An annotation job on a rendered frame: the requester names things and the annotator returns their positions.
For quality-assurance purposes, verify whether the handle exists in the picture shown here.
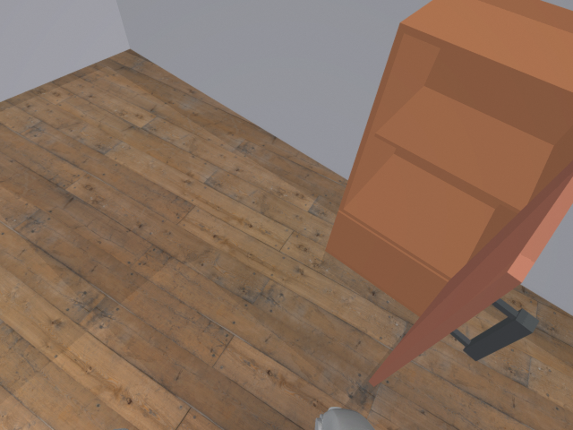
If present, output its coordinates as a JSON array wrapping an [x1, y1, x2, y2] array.
[[451, 298, 539, 361]]

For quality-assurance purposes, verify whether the right robot thigh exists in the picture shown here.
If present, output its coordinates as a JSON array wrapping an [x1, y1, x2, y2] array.
[[315, 408, 375, 430]]

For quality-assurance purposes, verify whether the cupboard door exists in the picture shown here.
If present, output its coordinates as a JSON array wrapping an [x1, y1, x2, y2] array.
[[368, 160, 573, 387]]

